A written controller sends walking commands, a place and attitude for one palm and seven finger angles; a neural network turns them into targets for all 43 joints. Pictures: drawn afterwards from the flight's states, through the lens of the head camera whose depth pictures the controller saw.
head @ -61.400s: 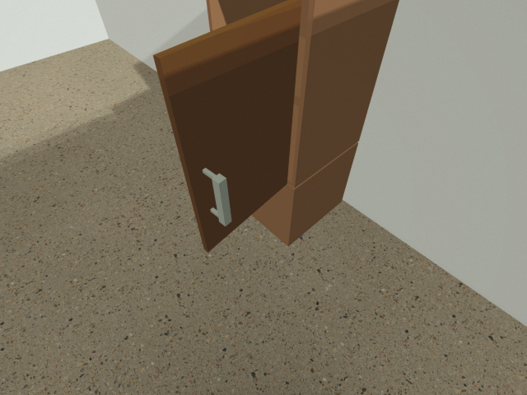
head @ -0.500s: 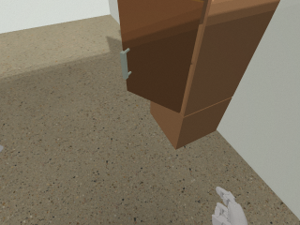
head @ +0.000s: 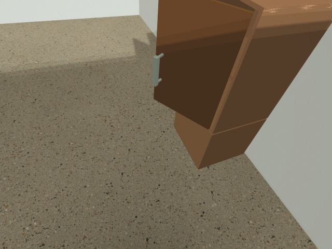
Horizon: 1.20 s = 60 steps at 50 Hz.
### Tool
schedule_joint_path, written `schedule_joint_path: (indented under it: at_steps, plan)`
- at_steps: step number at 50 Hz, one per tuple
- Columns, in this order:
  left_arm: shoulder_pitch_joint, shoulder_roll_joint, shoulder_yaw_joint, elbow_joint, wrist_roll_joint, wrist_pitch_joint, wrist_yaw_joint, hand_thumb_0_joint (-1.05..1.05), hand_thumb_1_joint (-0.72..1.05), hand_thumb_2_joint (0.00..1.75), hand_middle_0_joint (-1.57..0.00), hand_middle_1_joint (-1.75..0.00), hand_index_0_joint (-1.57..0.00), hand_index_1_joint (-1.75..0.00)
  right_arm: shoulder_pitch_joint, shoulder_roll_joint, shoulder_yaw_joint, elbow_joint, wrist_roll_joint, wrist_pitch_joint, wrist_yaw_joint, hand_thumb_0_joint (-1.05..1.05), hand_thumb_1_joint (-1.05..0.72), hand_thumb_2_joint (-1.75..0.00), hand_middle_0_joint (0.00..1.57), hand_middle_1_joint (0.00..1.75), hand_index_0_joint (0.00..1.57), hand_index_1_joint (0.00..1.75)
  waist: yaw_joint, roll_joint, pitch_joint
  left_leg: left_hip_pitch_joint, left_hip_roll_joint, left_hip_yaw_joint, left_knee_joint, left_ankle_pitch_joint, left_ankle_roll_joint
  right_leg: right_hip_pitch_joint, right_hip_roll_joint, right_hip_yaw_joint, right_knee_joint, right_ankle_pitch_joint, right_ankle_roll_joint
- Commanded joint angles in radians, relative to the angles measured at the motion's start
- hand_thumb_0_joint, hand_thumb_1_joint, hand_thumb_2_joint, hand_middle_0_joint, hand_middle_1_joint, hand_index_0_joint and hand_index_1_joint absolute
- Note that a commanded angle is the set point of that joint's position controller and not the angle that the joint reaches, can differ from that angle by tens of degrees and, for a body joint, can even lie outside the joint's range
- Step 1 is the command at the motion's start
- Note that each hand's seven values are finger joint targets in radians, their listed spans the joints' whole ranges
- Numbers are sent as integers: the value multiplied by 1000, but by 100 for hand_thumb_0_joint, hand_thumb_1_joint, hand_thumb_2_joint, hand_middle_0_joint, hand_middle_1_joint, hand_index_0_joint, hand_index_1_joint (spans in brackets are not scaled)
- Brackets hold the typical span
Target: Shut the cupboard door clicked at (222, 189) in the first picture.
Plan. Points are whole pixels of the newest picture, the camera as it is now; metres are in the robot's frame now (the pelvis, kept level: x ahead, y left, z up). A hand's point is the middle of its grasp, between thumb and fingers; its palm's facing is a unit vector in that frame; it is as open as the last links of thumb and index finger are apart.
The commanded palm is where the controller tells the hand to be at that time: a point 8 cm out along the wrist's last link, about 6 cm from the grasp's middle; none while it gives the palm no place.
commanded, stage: let the arm hang, fingers relaxed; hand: left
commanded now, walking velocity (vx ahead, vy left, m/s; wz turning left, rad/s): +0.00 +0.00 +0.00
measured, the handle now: (158, 69) +0.93 +0.09 -0.10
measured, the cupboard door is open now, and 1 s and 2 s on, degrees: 32 32 32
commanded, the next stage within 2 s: look to check the result in 0.66 s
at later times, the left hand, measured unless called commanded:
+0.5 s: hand out of the picture -0.03 +0.19 -0.17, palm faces +0.00 -0.99 -0.17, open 7.3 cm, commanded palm none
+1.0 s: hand out of the picture -0.02 +0.18 -0.17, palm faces +0.00 -0.98 -0.18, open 7.3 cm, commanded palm none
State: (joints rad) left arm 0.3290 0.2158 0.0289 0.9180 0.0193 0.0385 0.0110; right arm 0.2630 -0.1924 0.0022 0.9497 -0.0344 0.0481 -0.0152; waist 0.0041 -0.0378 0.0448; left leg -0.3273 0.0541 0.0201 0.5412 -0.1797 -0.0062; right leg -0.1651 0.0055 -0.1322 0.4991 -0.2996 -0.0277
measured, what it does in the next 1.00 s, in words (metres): stands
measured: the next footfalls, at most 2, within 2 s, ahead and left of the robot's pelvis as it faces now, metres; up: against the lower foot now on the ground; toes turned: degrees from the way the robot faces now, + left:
none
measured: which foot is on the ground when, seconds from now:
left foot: down 0.00-1.00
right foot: down 0.00-1.00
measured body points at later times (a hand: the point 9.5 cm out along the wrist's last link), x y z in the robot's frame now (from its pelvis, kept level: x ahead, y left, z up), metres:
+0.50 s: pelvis -0.01 +0.02 +0.01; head -0.01 +0.03 +0.46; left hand -0.03 +0.24 -0.16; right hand -0.04 -0.18 -0.16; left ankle +0.07 +0.12 -0.73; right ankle -0.02 -0.10 -0.73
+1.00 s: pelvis +0.01 +0.01 +0.01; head +0.01 +0.01 +0.46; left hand -0.02 +0.24 -0.15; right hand -0.02 -0.20 -0.16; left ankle +0.07 +0.12 -0.73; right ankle -0.02 -0.10 -0.73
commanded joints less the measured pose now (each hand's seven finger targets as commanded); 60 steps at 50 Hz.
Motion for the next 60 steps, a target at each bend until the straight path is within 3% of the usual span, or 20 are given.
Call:
schedule_joint_path:
  at_steps: [1, 4, 8, 21, 26, 37, 44, 50, 60]
  plan:
    - [23, 86, 13, 19, -2, -37, 5, 0, 90, 90, -20, -30, -20, -30, 3, -112, -31, -26, 13, -37, -12, 0, -90, -90, 20, 30, 20, 30, -9, 107, -25, 76, 58, -77, -145, -41, 29, -48, -106, 148, -180, 13, -27]
    - [29, 78, 7, 73, -3, -35, 7, 0, 90, 90, -20, -30, -20, -30, 31, -111, -31, 14, 14, -34, -13, 0, -90, -90, 20, 30, 20, 30, -14, 39, 26, 81, 56, -75, -179, -101, 29, -86, -105, 146, -203, -44, -23]
    - [56, 62, 1, 129, -3, -33, 11, 0, 90, 90, -20, -30, -20, -30, 57, -99, -28, 63, 14, -32, -14, 0, -90, -90, 20, 30, 20, 30, -12, 20, 65, 80, 56, -76, -215, -156, 33, -114, -98, 146, -210, -91, -17]
    - [124, 18, 3, 198, 2, -28, 22, 0, 90, 90, -20, -30, -20, -30, 107, -52, -32, 135, 15, -34, -18, 0, -90, -90, 20, 30, 20, 30, 0, 61, 91, 25, 58, -87, -290, -263, 37, -111, -77, 131, -161, -83, -2]
    - [129, 8, 5, 201, 2, -35, 24, 0, 90, 90, -20, -30, -20, -30, 120, -35, -32, 142, 16, -38, -19, 0, -90, -90, 20, 30, 20, 30, -3, 65, 64, 53, 48, -70, -264, -198, 37, -109, -85, 137, -163, -50, -5]
    - [110, -1, 5, 205, 0, -41, 27, 0, 90, 90, -20, -30, -20, -30, 126, -22, -31, 147, 17, -39, -21, 0, -90, -90, 20, 30, 20, 30, -14, 61, 75, 81, 44, -49, -225, -129, 31, -134, -93, 148, -180, -45, -11]
    - [102, 2, 5, 205, -1, -41, 26, 0, 90, 90, -20, -30, -20, -30, 111, -31, -31, 142, 17, -41, -21, 0, -90, -90, 20, 30, 20, 30, -11, 58, 75, 91, 48, -52, -225, -118, 32, -128, -92, 148, -176, -26, -9]
    - [96, 21, 4, 202, -2, -48, 26, 0, 90, 90, -20, -30, -20, -30, 96, -43, -31, 139, 22, -43, -20, 0, -90, -90, 20, 30, 20, 30, -10, 23, 47, 135, 48, -31, -189, -16, 33, -113, -103, 157, -186, 24, -13]
    - [76, 32, 2, 204, -4, -51, 28, 0, 90, 90, -20, -30, -20, -30, 72, -50, -25, 148, 22, -48, -21, 0, -90, -90, 20, 30, 20, 30, -7, 41, 43, 154, 56, -27, -184, 70, 31, -71, -106, 155, -192, 99, -10]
